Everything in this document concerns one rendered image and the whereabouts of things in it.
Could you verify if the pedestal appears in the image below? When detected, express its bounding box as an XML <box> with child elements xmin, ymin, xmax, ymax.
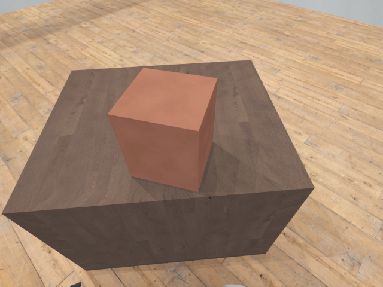
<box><xmin>2</xmin><ymin>60</ymin><xmax>315</xmax><ymax>271</ymax></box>

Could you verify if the carton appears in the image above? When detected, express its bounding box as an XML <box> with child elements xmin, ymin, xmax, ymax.
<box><xmin>108</xmin><ymin>68</ymin><xmax>218</xmax><ymax>192</ymax></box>

